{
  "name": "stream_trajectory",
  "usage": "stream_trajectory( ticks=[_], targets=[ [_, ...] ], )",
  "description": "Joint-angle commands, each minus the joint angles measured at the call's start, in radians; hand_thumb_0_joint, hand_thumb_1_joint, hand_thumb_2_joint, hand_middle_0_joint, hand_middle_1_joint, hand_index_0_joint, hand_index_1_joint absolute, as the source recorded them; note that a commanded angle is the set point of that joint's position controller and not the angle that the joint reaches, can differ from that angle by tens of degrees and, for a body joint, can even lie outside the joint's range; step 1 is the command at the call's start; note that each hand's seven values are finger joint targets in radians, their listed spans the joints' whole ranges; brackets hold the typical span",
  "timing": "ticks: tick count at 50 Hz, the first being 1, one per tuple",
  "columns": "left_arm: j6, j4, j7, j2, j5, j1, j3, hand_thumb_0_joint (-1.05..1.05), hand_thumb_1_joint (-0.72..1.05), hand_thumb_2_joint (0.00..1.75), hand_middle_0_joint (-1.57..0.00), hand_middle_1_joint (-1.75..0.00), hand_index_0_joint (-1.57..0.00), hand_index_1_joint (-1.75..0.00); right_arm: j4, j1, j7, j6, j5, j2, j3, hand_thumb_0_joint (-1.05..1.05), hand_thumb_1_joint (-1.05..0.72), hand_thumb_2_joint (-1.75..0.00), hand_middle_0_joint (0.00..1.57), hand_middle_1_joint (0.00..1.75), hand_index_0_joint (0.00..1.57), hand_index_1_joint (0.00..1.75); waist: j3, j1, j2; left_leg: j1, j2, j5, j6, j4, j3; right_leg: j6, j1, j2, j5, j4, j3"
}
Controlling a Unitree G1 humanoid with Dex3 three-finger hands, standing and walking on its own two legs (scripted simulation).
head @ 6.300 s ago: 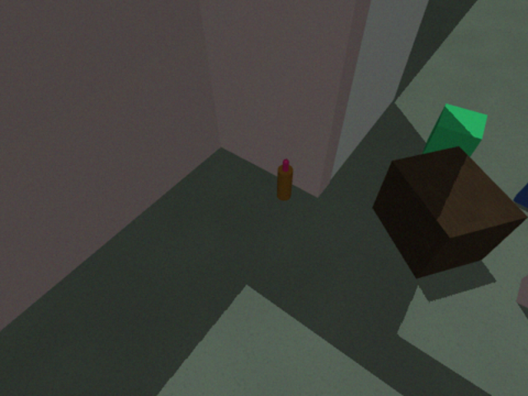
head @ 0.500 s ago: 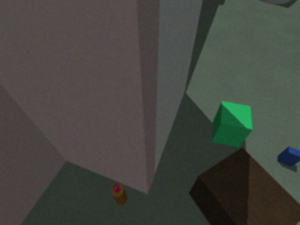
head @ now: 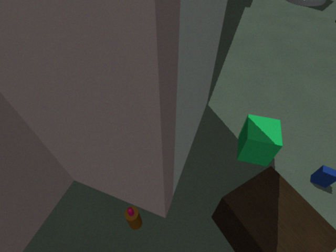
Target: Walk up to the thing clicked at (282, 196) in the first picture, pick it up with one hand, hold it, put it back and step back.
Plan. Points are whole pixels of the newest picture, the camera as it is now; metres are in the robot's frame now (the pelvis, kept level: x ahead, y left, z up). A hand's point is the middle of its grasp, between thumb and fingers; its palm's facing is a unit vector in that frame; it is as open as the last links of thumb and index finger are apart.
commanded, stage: stand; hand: left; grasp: from the side
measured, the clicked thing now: (133, 216) +0.37 +0.20 -0.66
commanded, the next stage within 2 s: go down in 0.38 s
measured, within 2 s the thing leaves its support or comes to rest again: neither
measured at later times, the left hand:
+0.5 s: hand out of the picture +0.07 +0.26 -0.16, palm faces -0.02 -0.94 -0.35, open 7.3 cm
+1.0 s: hand out of the picture +0.15 +0.28 -0.20, palm faces +0.06 -0.95 -0.32, open 15.9 cm
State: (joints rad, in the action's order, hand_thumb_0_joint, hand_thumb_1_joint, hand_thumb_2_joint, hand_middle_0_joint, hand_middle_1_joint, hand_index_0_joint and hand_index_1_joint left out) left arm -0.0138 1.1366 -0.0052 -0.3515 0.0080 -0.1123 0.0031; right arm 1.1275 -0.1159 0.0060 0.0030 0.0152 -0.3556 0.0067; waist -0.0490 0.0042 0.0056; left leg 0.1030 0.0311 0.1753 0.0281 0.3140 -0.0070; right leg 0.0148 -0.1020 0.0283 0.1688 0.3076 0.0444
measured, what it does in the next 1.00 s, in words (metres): lowers itself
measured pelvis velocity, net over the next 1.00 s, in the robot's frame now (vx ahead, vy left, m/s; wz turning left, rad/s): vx -0.01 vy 0.01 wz -0.02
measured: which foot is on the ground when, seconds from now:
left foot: down 0.00-1.00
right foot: down 0.00-1.00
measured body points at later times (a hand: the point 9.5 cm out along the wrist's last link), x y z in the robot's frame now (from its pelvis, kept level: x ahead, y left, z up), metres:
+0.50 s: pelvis +0.00 +0.00 +0.00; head +0.02 +0.00 +0.45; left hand +0.07 +0.31 -0.13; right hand +0.07 -0.30 -0.14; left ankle +0.00 +0.14 -0.75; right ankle +0.00 -0.13 -0.75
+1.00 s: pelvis -0.01 +0.01 -0.07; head +0.08 +0.02 +0.37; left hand +0.15 +0.33 -0.18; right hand +0.10 -0.26 -0.17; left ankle +0.00 +0.14 -0.75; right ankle +0.00 -0.13 -0.75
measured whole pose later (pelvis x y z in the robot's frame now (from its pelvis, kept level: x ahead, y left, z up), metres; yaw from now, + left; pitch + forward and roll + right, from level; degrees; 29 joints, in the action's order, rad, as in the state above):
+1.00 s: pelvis -0.01 +0.01 -0.07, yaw -1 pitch +14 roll -1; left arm 0.07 0.75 -0.11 -0.37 0.04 -0.12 0.28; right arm 0.64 -0.25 -0.03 0.08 -0.02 -0.26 -0.04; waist 0.07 0.04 0.00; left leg 0.75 0.04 0.46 0.02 0.97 -0.01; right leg 0.02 -0.74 0.03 0.43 0.94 0.02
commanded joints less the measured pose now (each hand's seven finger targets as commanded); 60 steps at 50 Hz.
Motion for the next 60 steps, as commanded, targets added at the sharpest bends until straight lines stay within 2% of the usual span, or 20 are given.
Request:
stream_trajectory(
  ticks=[1, 5, 12, 24, 25, 26, 27, 28, 30, 32, 34, 36, 40, 42, 47, 50, 54, 58, 59, 60],
  targets=[
    [-0.017, -0.063, 0.011, -0.218, 0.003, 0.034, 0.043, 0.00, 0.90, 0.90, -0.20, -0.30, -0.20, -0.30, -0.060, 0.031, -0.011, 0.022, -0.006, -0.207, -0.041, 0.00, -0.90, -0.90, 0.20, 0.30, 0.20, 0.30, 0.064, -0.005, -0.008, 0.025, 0.105, -0.104, -0.041, -0.051, -0.075, -0.027, 0.028, 0.117, -0.096, -0.047, -0.088],
    [-0.017, -0.062, 0.011, -0.219, 0.004, 0.031, 0.044, 0.00, 0.90, 0.90, -0.20, -0.30, -0.20, -0.30, -0.065, 0.036, -0.012, 0.025, -0.005, -0.209, -0.041, 0.00, -0.90, -0.90, 0.20, 0.30, 0.20, 0.30, 0.083, -0.005, 0.004, 0.016, 0.109, -0.137, -0.042, -0.047, -0.076, -0.027, 0.038, 0.118, -0.119, -0.034, -0.085],
    [-0.012, -0.059, 0.010, -0.214, 0.005, 0.030, 0.043, 0.00, 0.90, 0.90, -0.20, -0.30, -0.20, -0.30, -0.061, 0.037, -0.012, 0.021, -0.006, -0.214, -0.044, 0.00, -0.90, -0.90, 0.20, 0.30, 0.20, 0.30, 0.059, -0.007, -0.001, 0.034, 0.100, -0.056, -0.040, -0.057, -0.079, -0.028, 0.013, 0.113, -0.043, -0.049, -0.087],
    [-0.017, -0.062, 0.013, -0.220, 0.001, 0.024, 0.042, 0.00, 0.82, 0.82, -0.28, -0.22, -0.28, -0.22, -0.063, 0.029, -0.013, 0.023, -0.006, -0.206, -0.041, 0.00, -0.98, -0.91, 0.21, 0.29, 0.20, 0.29, 0.085, -0.002, -0.009, -0.001, 0.105, -0.176, -0.041, -0.032, -0.072, -0.027, 0.032, 0.120, -0.161, -0.028, -0.083],
    [-0.110, -0.413, 0.028, -0.048, -0.054, 0.375, 0.043, 0.00, 0.74, 0.74, -0.20, -0.14, -0.20, -0.14, -0.333, 0.023, -0.036, 0.072, -0.074, -0.044, -0.001, 0.00, -0.99, -0.92, 0.20, 0.30, 0.20, 0.30, -0.012, 0.117, 0.017, 0.111, -0.034, 0.001, -0.033, 0.028, 0.057, -0.018, -0.218, -0.019, -0.058, 0.032, -0.017],
    [-0.102, -0.341, 0.034, -0.097, -0.050, 0.467, 0.061, 0.00, 0.66, 0.66, -0.12, -0.06, -0.12, -0.06, -0.273, -0.033, -0.047, 0.070, -0.073, -0.072, -0.007, 0.00, -1.00, -0.93, 0.20, 0.30, 0.20, 0.30, 0.045, 0.092, -0.004, 0.105, -0.041, 0.021, -0.037, 0.048, 0.052, -0.016, -0.171, -0.015, -0.026, 0.045, -0.006],
    [-0.065, -0.189, 0.039, -0.195, -0.031, 0.301, 0.119, 0.00, 0.58, 0.58, -0.04, -0.02, -0.04, -0.01, -0.282, -0.071, -0.060, 0.059, -0.078, -0.106, -0.028, 0.00, -1.00, -0.93, 0.20, 0.30, 0.20, 0.30, 0.035, 0.061, -0.040, 0.130, -0.034, 0.022, -0.037, 0.063, 0.050, -0.020, -0.165, -0.024, -0.002, 0.053, 0.006],
    [-0.040, -0.099, 0.029, -0.208, -0.016, 0.249, 0.141, 0.00, 0.50, 0.50, -0.01, -0.03, -0.02, -0.02, -0.294, -0.085, -0.061, 0.053, -0.072, -0.106, -0.038, 0.00, -1.00, -0.93, 0.20, 0.30, 0.20, 0.30, 0.061, 0.052, -0.070, 0.168, -0.041, 0.012, -0.040, 0.104, 0.045, -0.022, -0.185, -0.025, 0.005, 0.080, 0.008],
    [-0.043, -0.121, 0.012, -0.281, 0.022, 0.314, 0.202, 0.00, 0.34, 0.34, 0.00, -0.05, -0.02, -0.03, -0.344, -0.102, -0.062, 0.060, -0.051, -0.105, -0.068, 0.00, -0.99, -0.93, 0.20, 0.30, 0.20, 0.30, 0.170, 0.020, -0.042, 0.201, -0.041, -0.021, -0.039, 0.169, 0.043, -0.022, -0.182, -0.018, -0.039, 0.153, -0.002],
    [-0.015, -0.062, -0.012, -0.237, 0.054, 0.127, 0.233, 0.00, 0.25, 0.20, -0.02, -0.05, -0.03, -0.04, -0.375, -0.135, -0.050, 0.064, -0.032, -0.090, -0.086, 0.00, -0.98, -0.92, 0.20, 0.30, 0.20, 0.30, 0.247, -0.015, 0.006, 0.258, -0.049, -0.064, -0.030, 0.229, 0.042, -0.031, -0.185, -0.015, -0.074, 0.227, -0.007],
    [0.007, -0.127, -0.023, -0.254, 0.062, 0.091, 0.267, 0.00, 0.17, 0.17, -0.03, -0.05, -0.04, -0.04, -0.433, -0.129, -0.046, 0.066, -0.036, -0.084, -0.090, 0.00, -0.96, -0.91, 0.20, 0.30, 0.20, 0.30, 0.284, -0.033, 0.050, 0.270, -0.054, -0.093, -0.024, 0.253, 0.044, -0.036, -0.181, -0.018, -0.089, 0.252, -0.012],
    [0.038, -0.134, -0.034, -0.218, 0.061, 0.084, 0.267, 0.00, 0.03, 0.15, -0.04, -0.06, -0.04, -0.05, -0.465, -0.115, -0.041, 0.072, -0.037, -0.075, -0.090, 0.00, -0.93, -0.91, 0.20, 0.30, 0.20, 0.30, 0.256, -0.023, 0.027, 0.320, -0.048, -0.087, -0.024, 0.281, 0.037, -0.036, -0.221, -0.024, -0.073, 0.277, -0.005],
    [0.046, -0.273, -0.063, -0.257, 0.056, 0.110, 0.318, 0.00, -0.21, 0.09, -0.05, -0.06, -0.05, -0.06, -0.543, -0.092, -0.027, 0.083, -0.037, -0.062, -0.092, 0.00, -0.93, -0.91, 0.20, 0.30, 0.20, 0.30, 0.289, -0.016, 0.014, 0.449, -0.041, -0.007, -0.031, 0.402, 0.030, -0.032, -0.339, -0.023, 0.015, 0.378, -0.010],
    [0.046, -0.265, -0.078, -0.235, 0.048, 0.027, 0.336, 0.00, -0.29, 0.09, -0.05, -0.07, -0.06, -0.07, -0.576, -0.098, -0.027, 0.096, -0.038, -0.062, -0.097, 0.00, -0.91, -0.90, 0.20, 0.30, 0.20, 0.30, 0.285, -0.012, 0.008, 0.504, -0.035, 0.040, -0.032, 0.450, 0.026, -0.032, -0.404, -0.024, 0.063, 0.436, -0.009],
    [0.045, -0.566, -0.105, -0.221, 0.030, 0.049, 0.318, 0.00, -0.48, 0.01, -0.08, -0.05, -0.08, -0.05, -0.641, -0.121, -0.045, 0.124, -0.038, -0.063, -0.112, 0.00, -0.90, -0.90, 0.20, 0.30, 0.20, 0.30, 0.402, 0.023, 0.060, 0.504, -0.018, 0.039, -0.031, 0.536, 0.012, -0.032, -0.503, -0.024, 0.049, 0.531, -0.012],
    [0.081, -0.629, -0.099, -0.215, 0.019, -0.019, 0.331, 0.00, -0.57, 0.00, -0.09, -0.04, -0.09, -0.04, -0.648, -0.122, -0.057, 0.141, -0.037, -0.063, -0.106, 0.00, -0.89, -0.89, 0.20, 0.30, 0.20, 0.30, 0.387, 0.030, 0.065, 0.530, -0.003, 0.045, -0.024, 0.553, -0.012, -0.033, -0.553, -0.031, 0.075, 0.573, 0.002],
    [0.145, -0.718, -0.087, -0.246, 0.018, -0.120, 0.364, 0.00, -0.56, 0.00, -0.08, -0.04, -0.08, -0.04, -0.661, -0.125, -0.074, 0.151, -0.035, -0.053, -0.096, 0.00, -0.89, -0.89, 0.20, 0.30, 0.20, 0.30, 0.395, 0.021, 0.053, 0.567, -0.007, 0.031, -0.029, 0.602, -0.007, -0.029, -0.558, -0.025, 0.061, 0.594, 0.002],
    [0.191, -0.806, -0.086, -0.198, 0.008, -0.162, 0.339, 0.00, -0.55, 0.00, -0.09, -0.04, -0.09, -0.04, -0.691, -0.108, -0.089, 0.167, -0.031, -0.040, -0.087, 0.00, -0.89, -0.89, 0.20, 0.30, 0.20, 0.30, 0.399, 0.031, 0.085, 0.580, -0.007, 0.030, -0.025, 0.630, -0.011, -0.028, -0.588, -0.026, 0.064, 0.620, 0.005],
    [0.203, -0.807, -0.081, -0.229, 0.006, -0.174, 0.370, 0.00, -0.54, 0.00, -0.08, -0.04, -0.08, -0.04, -0.688, -0.114, -0.091, 0.168, -0.031, -0.044, -0.086, 0.00, -0.89, -0.89, 0.20, 0.30, 0.20, 0.30, 0.373, 0.026, 0.078, 0.600, -0.005, 0.063, -0.026, 0.625, -0.016, -0.029, -0.606, -0.029, 0.097, 0.624, 0.008],
    [0.204, -0.840, -0.086, -0.200, 0.002, -0.169, 0.347, 0.00, -0.55, 0.00, -0.08, -0.04, -0.08, -0.04, -0.700, -0.103, -0.090, 0.174, -0.029, -0.038, -0.084, 0.00, -0.88, -0.89, 0.20, 0.30, 0.20, 0.30, 0.385, 0.027, 0.092, 0.599, -0.002, 0.042, -0.022, 0.632, -0.019, -0.031, -0.617, -0.030, 0.087, 0.639, 0.010]
  ],
)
